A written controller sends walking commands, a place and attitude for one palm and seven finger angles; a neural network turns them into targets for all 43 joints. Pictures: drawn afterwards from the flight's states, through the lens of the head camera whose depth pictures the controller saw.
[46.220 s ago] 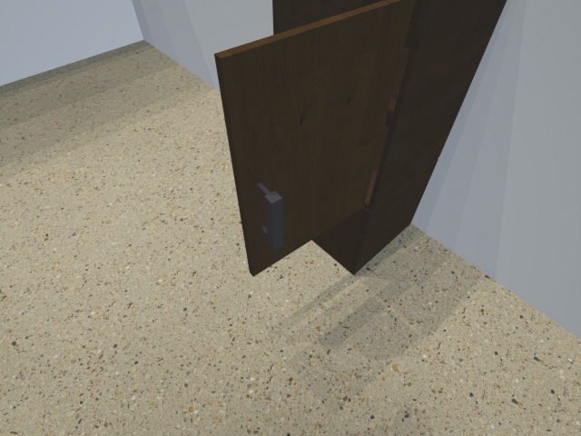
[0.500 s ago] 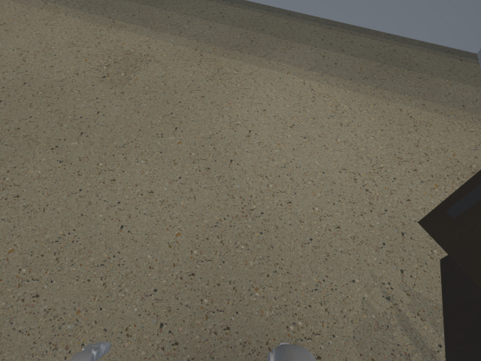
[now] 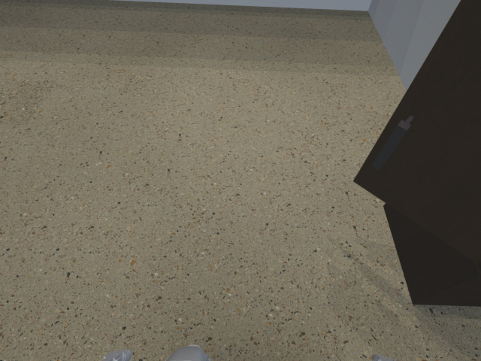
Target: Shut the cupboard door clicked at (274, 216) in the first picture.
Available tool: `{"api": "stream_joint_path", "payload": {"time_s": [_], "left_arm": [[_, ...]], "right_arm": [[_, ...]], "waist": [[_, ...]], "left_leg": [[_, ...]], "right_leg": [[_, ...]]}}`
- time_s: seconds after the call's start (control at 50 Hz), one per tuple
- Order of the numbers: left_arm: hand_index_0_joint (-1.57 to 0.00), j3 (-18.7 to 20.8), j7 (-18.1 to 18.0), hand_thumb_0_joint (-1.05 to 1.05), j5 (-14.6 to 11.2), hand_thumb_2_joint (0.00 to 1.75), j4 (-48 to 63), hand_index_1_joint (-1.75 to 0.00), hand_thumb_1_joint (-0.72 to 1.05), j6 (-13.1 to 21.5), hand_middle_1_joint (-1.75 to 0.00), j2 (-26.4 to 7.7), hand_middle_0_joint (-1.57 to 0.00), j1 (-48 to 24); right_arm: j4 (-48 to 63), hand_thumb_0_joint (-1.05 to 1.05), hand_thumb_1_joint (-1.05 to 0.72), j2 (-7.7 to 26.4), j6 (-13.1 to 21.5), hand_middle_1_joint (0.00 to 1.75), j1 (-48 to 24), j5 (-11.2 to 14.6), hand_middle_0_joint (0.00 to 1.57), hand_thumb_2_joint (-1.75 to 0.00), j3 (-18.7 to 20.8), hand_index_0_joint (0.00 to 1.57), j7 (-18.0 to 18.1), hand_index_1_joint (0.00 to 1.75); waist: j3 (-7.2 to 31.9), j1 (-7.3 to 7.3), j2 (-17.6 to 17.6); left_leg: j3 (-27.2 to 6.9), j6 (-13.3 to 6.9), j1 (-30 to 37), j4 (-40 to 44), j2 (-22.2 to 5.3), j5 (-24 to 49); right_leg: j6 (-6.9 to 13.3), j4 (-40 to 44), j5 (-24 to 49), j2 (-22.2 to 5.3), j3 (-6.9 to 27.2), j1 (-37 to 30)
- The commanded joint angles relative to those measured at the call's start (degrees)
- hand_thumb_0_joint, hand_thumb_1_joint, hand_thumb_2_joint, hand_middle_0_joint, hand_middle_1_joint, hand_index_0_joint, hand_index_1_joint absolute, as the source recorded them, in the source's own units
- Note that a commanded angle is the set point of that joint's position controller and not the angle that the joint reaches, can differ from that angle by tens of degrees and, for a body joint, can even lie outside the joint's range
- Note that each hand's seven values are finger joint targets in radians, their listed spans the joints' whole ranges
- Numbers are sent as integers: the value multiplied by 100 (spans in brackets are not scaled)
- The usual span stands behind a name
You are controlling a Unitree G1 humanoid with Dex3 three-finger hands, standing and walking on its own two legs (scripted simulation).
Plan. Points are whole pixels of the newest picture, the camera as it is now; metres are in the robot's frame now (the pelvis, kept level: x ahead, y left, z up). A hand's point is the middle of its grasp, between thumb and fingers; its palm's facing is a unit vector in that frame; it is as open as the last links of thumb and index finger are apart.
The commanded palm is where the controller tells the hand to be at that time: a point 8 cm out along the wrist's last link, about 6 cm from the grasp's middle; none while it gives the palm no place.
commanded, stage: turn to face it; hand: left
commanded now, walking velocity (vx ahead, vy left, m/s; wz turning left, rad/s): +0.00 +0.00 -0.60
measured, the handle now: (393, 142) +0.65 -0.37 -0.09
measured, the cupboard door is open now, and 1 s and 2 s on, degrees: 48 48 48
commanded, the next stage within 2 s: take the last steps up to it in 1.06 s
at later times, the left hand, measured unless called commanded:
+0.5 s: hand (162, 327) +0.19 +0.16 -0.15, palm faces -0.32 -0.91 -0.28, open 7.4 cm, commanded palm none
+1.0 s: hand (175, 312) +0.22 +0.14 -0.16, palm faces -0.52 -0.83 -0.21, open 7.4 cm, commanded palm none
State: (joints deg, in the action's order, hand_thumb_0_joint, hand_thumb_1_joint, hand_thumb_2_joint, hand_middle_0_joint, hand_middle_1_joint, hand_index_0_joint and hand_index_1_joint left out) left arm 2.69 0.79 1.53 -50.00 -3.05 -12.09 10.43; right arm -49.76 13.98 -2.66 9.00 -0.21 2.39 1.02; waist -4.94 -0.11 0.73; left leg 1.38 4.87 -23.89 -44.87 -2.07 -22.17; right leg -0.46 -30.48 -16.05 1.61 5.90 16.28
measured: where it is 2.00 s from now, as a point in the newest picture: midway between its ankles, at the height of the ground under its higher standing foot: outside the picture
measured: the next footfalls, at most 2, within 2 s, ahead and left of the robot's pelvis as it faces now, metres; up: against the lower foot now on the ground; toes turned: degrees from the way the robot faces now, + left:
left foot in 0.04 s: +0.06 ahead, +0.13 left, +0.00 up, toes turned +0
right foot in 0.44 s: -0.01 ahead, -0.13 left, +0.00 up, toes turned -21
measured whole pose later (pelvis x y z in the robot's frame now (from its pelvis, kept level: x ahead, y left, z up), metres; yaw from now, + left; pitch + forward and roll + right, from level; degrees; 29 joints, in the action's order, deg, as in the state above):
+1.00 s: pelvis +0.02 +0.02 +0.01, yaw -33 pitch +1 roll -2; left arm 4.3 1.9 1.1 -51.6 -4.6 -14.6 8.7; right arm -51.5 11.7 -0.6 13.2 -1.9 0.5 1.6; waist -4.4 -0.3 0.3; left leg 6.7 0.0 -15.2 -28.9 -5.7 -14.9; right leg -2.1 -54.6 -27.3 -0.2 -1.5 24.4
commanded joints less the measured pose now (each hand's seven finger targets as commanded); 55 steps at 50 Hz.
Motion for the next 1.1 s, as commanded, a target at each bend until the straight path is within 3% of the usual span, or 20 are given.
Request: {"api": "stream_joint_path", "payload": {"time_s": [0.0,0.02,0.04,0.14,0.3,0.38,0.4,0.42,0.44,0.48,0.54,0.68,0.72,0.74,0.76,0.78,0.88,1.02,1.06,1.08], "left_arm": [[-20,379,-80,0,-74,90,559,-30,90,47,-30,-1022,-20,-249],[-20,307,-16,0,-130,90,639,-30,90,22,-30,-677,-20,5],[-20,304,22,0,-81,90,754,-30,90,62,-30,-790,-20,-116],[-20,333,154,0,-43,90,470,-30,90,-30,-30,-654,-20,-205],[-20,262,186,0,-34,90,546,-30,90,-41,-30,-525,-20,-541],[-20,297,145,0,-29,90,420,-30,90,38,-30,-720,-20,-25],[-20,361,98,0,-1,90,313,-30,90,93,-30,-1068,-20,367],[-20,471,13,0,45,90,239,-30,90,165,-30,-1677,-20,607],[-20,456,-34,0,-51,90,184,-30,90,156,-30,-1860,-20,871],[-20,484,-165,0,-36,90,247,-30,90,160,-30,-1588,-20,432],[-20,369,-143,0,-36,90,440,-30,90,163,-30,-1255,-20,-127],[-20,418,-97,0,16,90,417,-30,90,121,-30,-1393,-20,-176],[-20,397,-99,0,-46,90,409,-30,90,89,-30,-1261,-20,-310],[-20,338,-74,0,-92,90,467,-30,90,48,-30,-1008,-20,-219],[-20,266,-16,0,-123,90,508,-30,90,37,-30,-695,-20,2],[-20,266,7,0,-87,90,637,-30,90,67,-30,-749,-20,-67],[-20,277,103,0,-48,90,339,-30,90,-5,-30,-584,-20,-196],[-20,175,65,0,-50,90,243,-30,90,27,-30,-406,-20,-189],[-20,210,39,0,-34,90,98,-30,90,86,-30,-568,-20,227],[-20,273,-3,0,-7,90,25,-30,90,143,-30,-888,-20,456]], "right_arm": [[211,0,-90,804,289,30,774,-42,20,-90,173,20,91,30],[264,0,-90,1435,332,30,862,-135,20,-90,275,20,106,30],[373,0,-90,1601,307,30,963,-154,20,-90,289,20,136,30],[393,0,-90,1008,338,30,413,-178,20,-90,149,20,175,30],[112,0,-90,1149,272,30,712,-172,20,-90,272,20,88,30],[108,0,-90,1234,238,30,490,-127,20,-90,317,20,42,30],[183,0,-90,1078,231,30,426,-70,20,-90,305,20,7,30],[463,0,-90,568,211,30,180,-47,20,-90,180,20,-15,30],[577,0,-90,698,124,30,-8,-65,20,-90,120,20,33,30],[507,0,-90,707,123,30,-69,-53,20,-90,133,20,113,30],[320,0,-90,644,93,30,145,-65,20,-90,138,20,40,30],[337,0,-90,492,157,30,315,-25,20,-90,129,20,21,30],[188,0,-90,545,240,30,733,-15,20,-90,114,20,61,30],[143,0,-90,874,303,30,858,-56,20,-90,158,20,84,30],[195,0,-90,1402,317,30,926,-125,20,-90,271,20,85,30],[295,0,-90,1569,291,30,1000,-166,20,-90,266,20,114,30],[238,0,-90,972,332,30,474,-201,20,-90,122,20,166,30],[-127,0,-90,1058,239,30,732,-169,20,-90,232,20,102,30],[-148,0,-90,1019,215,30,615,-110,20,-90,245,20,76,30],[-108,0,-90,843,212,30,588,-58,20,-90,237,20,47,30]], "waist": [[924,-269,-19],[1025,-228,-1732],[981,-312,-1640],[760,-48,-1061],[714,-242,-1375],[845,83,-1038],[1034,268,-279],[882,439,1626],[867,582,1235],[909,334,1495],[867,20,928],[774,-23,911],[871,-235,829],[960,-240,-70],[1023,-218,-1642],[927,-276,-1615],[710,-38,-1122],[857,-140,-1301],[884,75,-942],[1014,167,-236]], "left_leg": [[-466,-261,1802,2369,-466,970],[-2000,-889,2305,2796,-1978,1456],[-2472,-1492,1846,2888,-2741,1785],[-431,-1230,1825,2409,-1727,3574],[183,-1183,1775,2229,-1877,3336],[537,-743,1229,1392,-1740,2689],[807,-421,605,635,-1442,1805],[1144,-43,-979,-667,-496,-1136],[338,-48,-1102,-1622,-332,-1557],[-178,-26,-1615,-2257,-427,-1072],[-39,71,-811,-1785,-370,-265],[153,-28,180,328,9,-42],[137,-87,1210,1706,33,910],[-482,-299,1848,2449,-574,1060],[-1863,-875,2109,2752,-1882,1552],[-2312,-1445,1669,2878,-2568,1788],[-544,-1285,1654,2434,-1639,3592],[-161,-1216,1670,2115,-1651,3377],[45,-879,1167,1624,-1435,2783],[376,-531,570,1037,-1115,1816]], "right_leg": [[377,-147,1054,-578,952,707],[3,-1416,-1027,240,71,1606],[-93,-2714,-2104,97,-349,1610],[-292,-3560,-1141,-299,-554,1569],[-161,-1694,-990,-217,-1106,700],[51,265,292,-146,-1197,-629],[265,864,1025,-683,-547,-1458],[877,1201,2669,-2165,1432,-2082],[1334,1097,3377,-2531,1701,-1563],[1430,852,3452,-2096,1538,-1769],[1123,803,2985,-1512,657,-977],[1037,772,1934,-1317,1180,-431],[679,348,1734,-1065,1132,97],[352,-178,920,-567,748,692],[26,-1397,-913,157,-40,1355],[-52,-2554,-1985,88,-362,1422],[-205,-3130,-1226,-253,-553,1344],[-45,-924,-719,-93,-1040,173],[47,484,500,-117,-982,-807],[248,1028,1236,-747,-252,-1492]]}}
